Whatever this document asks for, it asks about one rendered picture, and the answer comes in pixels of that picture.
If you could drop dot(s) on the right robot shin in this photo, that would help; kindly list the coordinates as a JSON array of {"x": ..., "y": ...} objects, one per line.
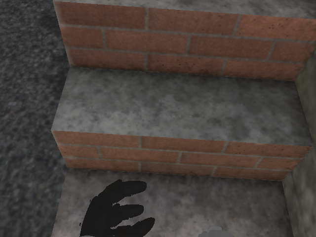
[{"x": 214, "y": 228}]

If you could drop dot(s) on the robot left hand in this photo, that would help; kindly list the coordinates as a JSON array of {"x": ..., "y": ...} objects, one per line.
[{"x": 102, "y": 215}]

